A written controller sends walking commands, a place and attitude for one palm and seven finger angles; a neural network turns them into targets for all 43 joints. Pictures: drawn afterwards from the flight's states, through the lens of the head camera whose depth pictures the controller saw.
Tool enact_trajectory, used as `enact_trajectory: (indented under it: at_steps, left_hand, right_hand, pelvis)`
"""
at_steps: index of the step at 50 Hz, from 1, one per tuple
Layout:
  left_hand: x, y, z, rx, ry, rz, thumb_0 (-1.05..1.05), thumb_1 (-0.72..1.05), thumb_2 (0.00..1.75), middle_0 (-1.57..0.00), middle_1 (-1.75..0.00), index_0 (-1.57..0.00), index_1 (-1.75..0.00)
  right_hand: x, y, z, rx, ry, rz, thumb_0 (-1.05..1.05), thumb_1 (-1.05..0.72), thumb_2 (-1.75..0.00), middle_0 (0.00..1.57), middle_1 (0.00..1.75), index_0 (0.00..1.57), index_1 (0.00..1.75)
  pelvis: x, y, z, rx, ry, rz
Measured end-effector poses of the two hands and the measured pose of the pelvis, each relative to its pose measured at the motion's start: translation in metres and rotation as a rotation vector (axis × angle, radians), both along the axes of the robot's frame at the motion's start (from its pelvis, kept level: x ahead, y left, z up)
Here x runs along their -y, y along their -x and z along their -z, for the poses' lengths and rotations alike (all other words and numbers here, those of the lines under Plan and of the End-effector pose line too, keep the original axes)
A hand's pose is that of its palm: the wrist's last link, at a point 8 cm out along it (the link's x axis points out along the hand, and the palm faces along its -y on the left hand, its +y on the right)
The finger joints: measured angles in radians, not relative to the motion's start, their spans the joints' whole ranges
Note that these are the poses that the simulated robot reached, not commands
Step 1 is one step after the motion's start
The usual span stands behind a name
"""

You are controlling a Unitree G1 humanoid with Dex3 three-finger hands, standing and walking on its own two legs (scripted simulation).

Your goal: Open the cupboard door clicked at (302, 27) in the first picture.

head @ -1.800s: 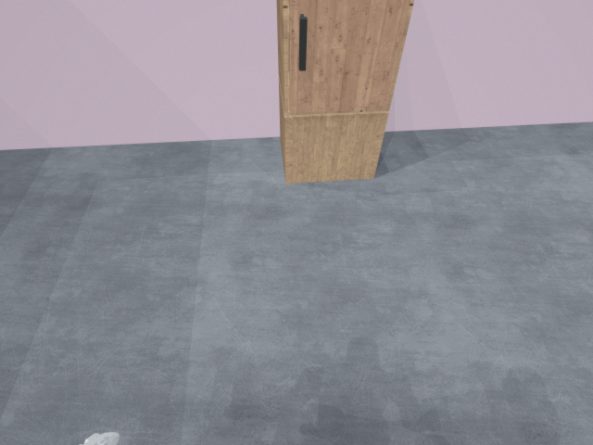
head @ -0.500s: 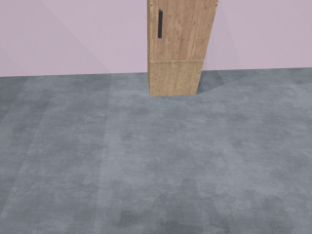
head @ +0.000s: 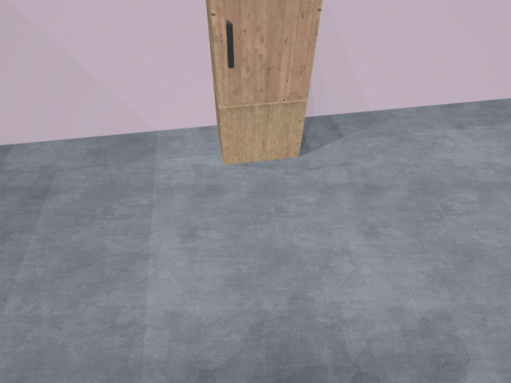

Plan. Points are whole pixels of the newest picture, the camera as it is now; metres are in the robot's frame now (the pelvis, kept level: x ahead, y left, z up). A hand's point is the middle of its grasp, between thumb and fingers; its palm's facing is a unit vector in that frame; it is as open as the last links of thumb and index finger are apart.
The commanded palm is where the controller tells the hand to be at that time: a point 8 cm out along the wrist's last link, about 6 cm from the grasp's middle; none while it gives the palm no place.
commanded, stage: walk to a spot facing it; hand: left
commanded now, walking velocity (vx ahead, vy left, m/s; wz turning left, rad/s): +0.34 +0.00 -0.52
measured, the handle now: (229, 44) +1.39 +0.22 -0.05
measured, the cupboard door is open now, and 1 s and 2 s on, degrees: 0 0 0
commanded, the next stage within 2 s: turn to face it in 1.52 s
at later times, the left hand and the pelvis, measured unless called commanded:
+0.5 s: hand out of the picture +0.10 +0.17 -0.17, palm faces -0.05 -0.98 -0.17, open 7.4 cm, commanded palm none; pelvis +0.16 +0.00 +0.00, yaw -10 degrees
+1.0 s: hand (229, 214) +0.55 +0.11 -0.15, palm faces -0.44 -0.88 -0.18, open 7.4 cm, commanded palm none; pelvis +0.36 +0.00 +0.01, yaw -24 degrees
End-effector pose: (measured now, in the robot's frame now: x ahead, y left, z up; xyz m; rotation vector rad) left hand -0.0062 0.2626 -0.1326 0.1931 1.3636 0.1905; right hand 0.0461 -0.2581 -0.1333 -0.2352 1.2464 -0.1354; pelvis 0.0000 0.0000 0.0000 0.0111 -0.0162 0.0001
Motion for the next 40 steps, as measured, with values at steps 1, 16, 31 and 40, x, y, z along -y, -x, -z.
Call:
enact_trajectory:
  at_steps: [1,16,31,40]
  left_hand:
    - [0.007,-0.002,0.001,-0.014,0.009,0.007,0.0,0.91,0.9,-0.2,-0.3,-0.2,-0.3]
    - [0.072,-0.039,-0.009,-0.118,0.08,0.026,0.0,0.91,0.9,-0.21,-0.3,-0.2,-0.3]
    - [0.003,-0.198,0.031,-0.165,0.07,0.114,0.0,0.91,0.9,-0.21,-0.3,-0.2,-0.3]
    - [0.009,-0.407,0.003,0.121,0.073,0.302,0.0,0.92,0.9,-0.2,-0.3,-0.19,-0.3]
  right_hand:
    - [0.001,0.006,0.004,-0.011,-0.01,0.022,0.0,-0.9,-0.9,0.2,0.3,0.2,0.3]
    - [0.009,-0.068,-0.002,0.012,-0.068,0.136,0.01,-0.91,-0.9,0.2,0.3,0.2,0.3]
    - [-0.039,-0.258,-0.009,0.264,-0.021,0.155,0.0,-0.91,-0.9,0.2,0.3,0.2,0.3]
    - [-0.044,-0.196,-0.016,0.042,0.021,0.39,-0.02,-0.94,-0.9,0.2,0.3,0.2,0.3]
  pelvis:
    - [0.003,-0.004,0.001,0.0,-0.003,0.014]
    - [0.023,-0.085,-0.01,-0.025,0.001,0.111]
    - [-0.022,-0.221,0.017,0.002,0.025,0.248]
    - [-0.028,-0.286,-0.007,-0.01,0.014,0.327]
